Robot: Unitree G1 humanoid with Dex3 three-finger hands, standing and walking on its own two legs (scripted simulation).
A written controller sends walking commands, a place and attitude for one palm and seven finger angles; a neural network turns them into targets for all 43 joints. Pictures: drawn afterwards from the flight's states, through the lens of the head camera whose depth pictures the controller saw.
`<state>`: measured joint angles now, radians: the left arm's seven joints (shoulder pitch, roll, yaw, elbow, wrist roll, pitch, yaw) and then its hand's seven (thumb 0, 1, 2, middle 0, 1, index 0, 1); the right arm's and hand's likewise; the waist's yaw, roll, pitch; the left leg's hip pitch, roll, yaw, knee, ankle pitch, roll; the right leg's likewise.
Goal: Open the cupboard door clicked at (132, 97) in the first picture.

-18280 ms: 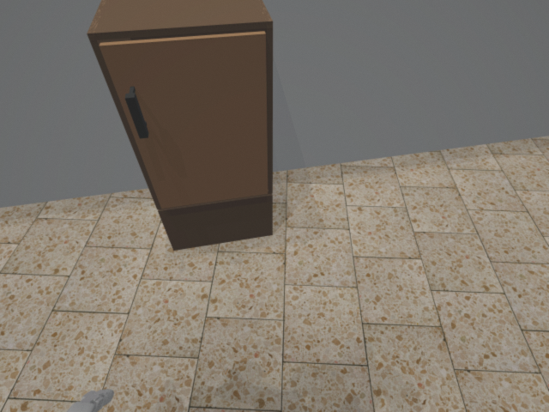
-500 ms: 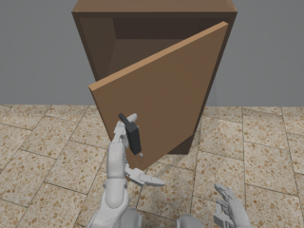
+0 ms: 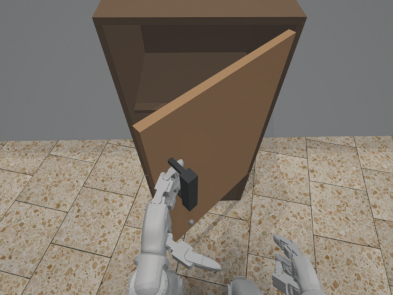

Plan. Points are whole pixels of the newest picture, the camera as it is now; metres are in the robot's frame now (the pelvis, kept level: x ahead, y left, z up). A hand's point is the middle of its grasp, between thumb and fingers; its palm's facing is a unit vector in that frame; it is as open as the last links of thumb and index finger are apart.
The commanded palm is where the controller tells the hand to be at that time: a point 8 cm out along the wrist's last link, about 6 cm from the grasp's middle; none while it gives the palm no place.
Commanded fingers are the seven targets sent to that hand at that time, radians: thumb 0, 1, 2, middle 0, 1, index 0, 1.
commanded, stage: slide the hand sideways off the handle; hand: left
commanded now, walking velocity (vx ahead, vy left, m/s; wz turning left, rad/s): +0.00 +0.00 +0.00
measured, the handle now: (182, 184) +0.32 +0.05 +0.05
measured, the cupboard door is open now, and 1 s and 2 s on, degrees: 43 42 42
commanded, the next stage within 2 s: draw the hand back to the body in 0.58 s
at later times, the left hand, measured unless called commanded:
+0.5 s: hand (165, 246) +0.20 +0.07 +0.05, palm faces +0.06 -1.00 -0.02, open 16.1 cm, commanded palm +0.16 +0.13 +0.05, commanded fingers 0.00 -0.50 0.30 -0.15 -0.30 -0.15 -0.30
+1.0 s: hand (124, 243) +0.19 +0.12 +0.10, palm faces +0.07 -1.00 -0.05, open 16.3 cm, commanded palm +0.16 +0.18 +0.11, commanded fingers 0.00 -0.50 0.30 -0.15 -0.30 -0.15 -0.30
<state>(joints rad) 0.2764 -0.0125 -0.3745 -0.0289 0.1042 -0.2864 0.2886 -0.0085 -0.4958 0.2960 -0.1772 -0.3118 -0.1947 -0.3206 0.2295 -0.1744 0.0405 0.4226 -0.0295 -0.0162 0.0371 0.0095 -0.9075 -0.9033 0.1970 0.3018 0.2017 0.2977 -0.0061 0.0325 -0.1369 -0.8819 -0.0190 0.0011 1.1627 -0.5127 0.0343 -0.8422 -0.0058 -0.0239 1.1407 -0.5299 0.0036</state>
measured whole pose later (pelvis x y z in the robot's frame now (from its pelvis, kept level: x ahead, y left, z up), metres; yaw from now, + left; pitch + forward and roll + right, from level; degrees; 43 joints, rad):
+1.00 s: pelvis +0.01 -0.03 +0.01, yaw +1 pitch +12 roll -1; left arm 0.63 0.17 0.03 -0.35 -0.21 -0.27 -0.10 -0.01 -0.50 0.30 -0.15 -0.30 -0.16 -0.30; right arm 0.28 -0.21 0.02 0.41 0.03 -0.07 -0.07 0.01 -0.91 -0.90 0.20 0.30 0.20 0.30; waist 0.01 0.06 -0.16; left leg -0.81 0.01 -0.05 1.12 -0.51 -0.01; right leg -0.76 0.02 -0.07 1.09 -0.54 -0.04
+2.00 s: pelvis +0.04 +0.00 +0.09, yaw -1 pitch -4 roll -1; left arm 0.45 0.36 0.35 -0.45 -0.06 -0.05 0.13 0.01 0.78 0.84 -0.20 -0.30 -0.21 -0.30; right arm 0.21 -0.24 0.04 0.61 0.00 -0.11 -0.08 0.01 -0.91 -0.90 0.20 0.30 0.20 0.30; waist 0.07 0.05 0.02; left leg -0.13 -0.02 0.02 0.48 -0.28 0.03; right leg -0.09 0.00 0.00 0.43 -0.28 0.01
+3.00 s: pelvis -0.04 +0.02 +0.08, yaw -3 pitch -2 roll -1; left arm 0.55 0.42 0.41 -0.48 -0.01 -0.19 0.14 0.02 0.89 0.89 -0.21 -0.30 -0.22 -0.30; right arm 0.18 -0.22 -0.01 0.53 0.01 -0.03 -0.08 0.01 -0.91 -0.90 0.20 0.30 0.20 0.30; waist 0.00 0.02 0.06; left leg -0.32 -0.01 0.06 0.52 -0.18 0.06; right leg -0.30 0.00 0.04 0.48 -0.16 0.03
